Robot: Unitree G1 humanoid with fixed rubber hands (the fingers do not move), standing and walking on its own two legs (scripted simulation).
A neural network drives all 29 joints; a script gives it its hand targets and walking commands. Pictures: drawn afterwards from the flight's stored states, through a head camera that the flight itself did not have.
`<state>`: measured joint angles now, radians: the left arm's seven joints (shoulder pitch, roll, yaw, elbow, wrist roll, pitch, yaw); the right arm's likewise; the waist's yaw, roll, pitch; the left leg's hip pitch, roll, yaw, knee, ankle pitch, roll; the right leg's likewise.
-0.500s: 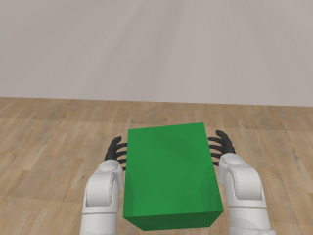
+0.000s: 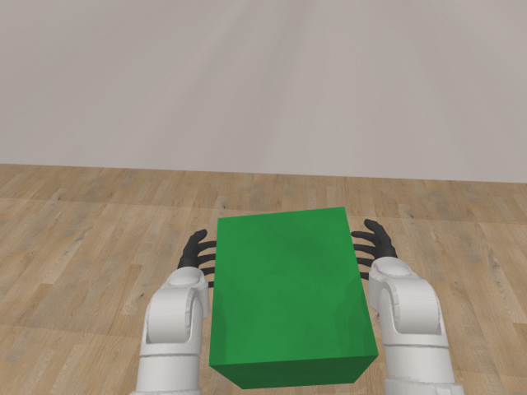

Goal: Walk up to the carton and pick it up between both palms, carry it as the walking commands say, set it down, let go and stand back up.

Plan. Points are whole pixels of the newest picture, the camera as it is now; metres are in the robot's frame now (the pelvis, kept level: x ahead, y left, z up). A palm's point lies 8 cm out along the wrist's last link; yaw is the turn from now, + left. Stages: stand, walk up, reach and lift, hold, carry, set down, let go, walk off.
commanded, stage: carry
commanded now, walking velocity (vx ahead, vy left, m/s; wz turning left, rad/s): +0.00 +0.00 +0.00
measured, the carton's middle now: (289, 305) +0.29 -0.01 -0.03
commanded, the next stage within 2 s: none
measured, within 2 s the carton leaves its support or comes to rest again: neither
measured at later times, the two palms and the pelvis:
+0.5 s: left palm (184, 291) +0.27 +0.15 +0.06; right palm (377, 281) +0.28 -0.13 +0.06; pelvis -0.01 +0.01 +0.00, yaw +0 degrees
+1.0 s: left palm (186, 294) +0.27 +0.15 +0.05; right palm (378, 285) +0.27 -0.14 +0.06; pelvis -0.02 +0.01 +0.00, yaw -1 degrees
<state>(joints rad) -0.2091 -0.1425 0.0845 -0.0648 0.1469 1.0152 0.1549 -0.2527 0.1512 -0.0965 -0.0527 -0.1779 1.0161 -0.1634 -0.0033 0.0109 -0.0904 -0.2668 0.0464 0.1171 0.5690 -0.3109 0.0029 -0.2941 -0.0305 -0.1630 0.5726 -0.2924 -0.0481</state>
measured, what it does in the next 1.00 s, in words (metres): stands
